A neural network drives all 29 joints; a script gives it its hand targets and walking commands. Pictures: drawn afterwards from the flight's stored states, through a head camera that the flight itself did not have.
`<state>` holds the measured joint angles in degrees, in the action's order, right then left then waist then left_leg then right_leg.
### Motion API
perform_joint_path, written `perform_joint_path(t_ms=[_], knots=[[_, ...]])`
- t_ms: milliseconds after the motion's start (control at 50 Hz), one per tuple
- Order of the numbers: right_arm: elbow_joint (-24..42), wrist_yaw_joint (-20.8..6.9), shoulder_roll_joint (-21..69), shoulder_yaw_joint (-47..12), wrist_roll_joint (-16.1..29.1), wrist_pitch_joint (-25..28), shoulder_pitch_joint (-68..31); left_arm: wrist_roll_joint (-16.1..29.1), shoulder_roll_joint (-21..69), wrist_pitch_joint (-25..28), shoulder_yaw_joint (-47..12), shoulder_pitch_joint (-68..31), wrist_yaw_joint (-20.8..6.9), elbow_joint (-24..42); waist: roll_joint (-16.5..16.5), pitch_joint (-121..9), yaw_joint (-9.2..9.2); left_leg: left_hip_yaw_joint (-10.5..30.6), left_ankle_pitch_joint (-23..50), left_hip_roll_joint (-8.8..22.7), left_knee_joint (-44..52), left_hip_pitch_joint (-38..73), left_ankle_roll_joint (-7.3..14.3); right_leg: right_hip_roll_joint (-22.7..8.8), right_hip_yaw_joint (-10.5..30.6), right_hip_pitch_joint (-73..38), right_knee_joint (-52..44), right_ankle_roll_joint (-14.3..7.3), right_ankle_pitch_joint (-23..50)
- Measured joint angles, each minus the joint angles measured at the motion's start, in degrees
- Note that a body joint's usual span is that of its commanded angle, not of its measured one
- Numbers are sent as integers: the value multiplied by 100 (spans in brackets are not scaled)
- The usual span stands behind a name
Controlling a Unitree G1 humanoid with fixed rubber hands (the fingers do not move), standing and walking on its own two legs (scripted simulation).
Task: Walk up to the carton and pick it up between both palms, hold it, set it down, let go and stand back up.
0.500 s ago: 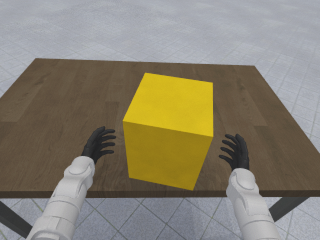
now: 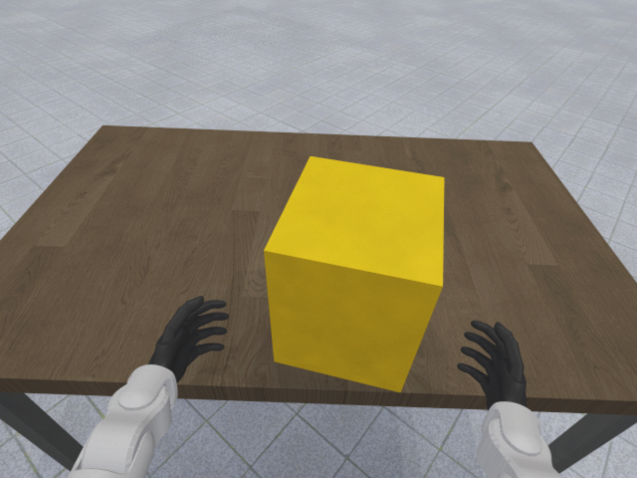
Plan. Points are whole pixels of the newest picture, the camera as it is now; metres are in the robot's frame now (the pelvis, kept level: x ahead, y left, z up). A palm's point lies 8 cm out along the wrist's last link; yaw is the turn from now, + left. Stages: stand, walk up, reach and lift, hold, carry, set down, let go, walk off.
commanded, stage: set down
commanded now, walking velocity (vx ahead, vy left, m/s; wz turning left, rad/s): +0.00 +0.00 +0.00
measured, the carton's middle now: (355, 273) +0.43 -0.01 +0.03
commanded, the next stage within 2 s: none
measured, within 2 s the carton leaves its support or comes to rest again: neither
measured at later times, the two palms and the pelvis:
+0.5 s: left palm (161, 409) +0.21 +0.22 +0.03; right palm (527, 447) +0.19 -0.19 +0.03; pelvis +0.02 +0.00 +0.00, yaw +0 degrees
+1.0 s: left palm (154, 447) +0.18 +0.22 +0.00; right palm (511, 458) +0.19 -0.19 -0.01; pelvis +0.02 +0.00 +0.00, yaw +1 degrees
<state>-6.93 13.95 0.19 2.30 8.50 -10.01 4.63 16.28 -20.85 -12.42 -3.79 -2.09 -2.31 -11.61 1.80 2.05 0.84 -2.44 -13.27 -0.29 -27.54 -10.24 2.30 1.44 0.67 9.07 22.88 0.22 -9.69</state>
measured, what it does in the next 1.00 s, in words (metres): stands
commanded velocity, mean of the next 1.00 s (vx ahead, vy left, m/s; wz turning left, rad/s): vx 0.00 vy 0.00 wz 0.00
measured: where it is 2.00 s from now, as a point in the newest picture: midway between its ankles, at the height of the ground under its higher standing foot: outside the picture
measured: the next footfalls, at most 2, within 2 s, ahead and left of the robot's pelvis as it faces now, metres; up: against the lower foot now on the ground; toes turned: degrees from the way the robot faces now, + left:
none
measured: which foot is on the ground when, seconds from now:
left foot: down 0.00-1.00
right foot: down 0.00-1.00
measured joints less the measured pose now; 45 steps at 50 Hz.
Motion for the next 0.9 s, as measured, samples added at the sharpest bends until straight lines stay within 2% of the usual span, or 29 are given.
perform_joint_path(t_ms=[240, 400, 540, 720, 900], knots=[[729, -64, -47, -94, 77, -189, 764, 108, -47, -12, -25, 679, -28, 558, 29, 78, 58, 17, -8, -27, 128, 185, -3, -23, -13, -157, -51, -9, -59], [1212, -135, -92, -219, 130, -69, 1481, 92, -73, 156, -64, 1516, -49, 1305, -5, 94, 10, 34, 5, -23, 276, 342, -14, -16, -24, -347, -261, -6, -17], [1546, -257, -237, -260, 171, -75, 2141, 26, -107, 253, -49, 2146, -34, 1624, -42, 150, 91, 5, 2, -15, 372, 485, -8, -7, 9, -480, -359, -15, -7], [1341, -468, -267, -257, 21, 97, 2383, -50, -144, 439, -54, 2535, -11, 1525, -105, 176, 257, 25, -91, 8, 218, 394, -20, 15, -12, -402, -226, -27, -95], [692, -550, -169, -310, -120, 413, 1964, -301, -27, 488, -71, 2388, -13, 1235, -118, 249, 246, 82, -118, 23, 151, 359, -53, 30, -68, -407, -210, -43, -112]])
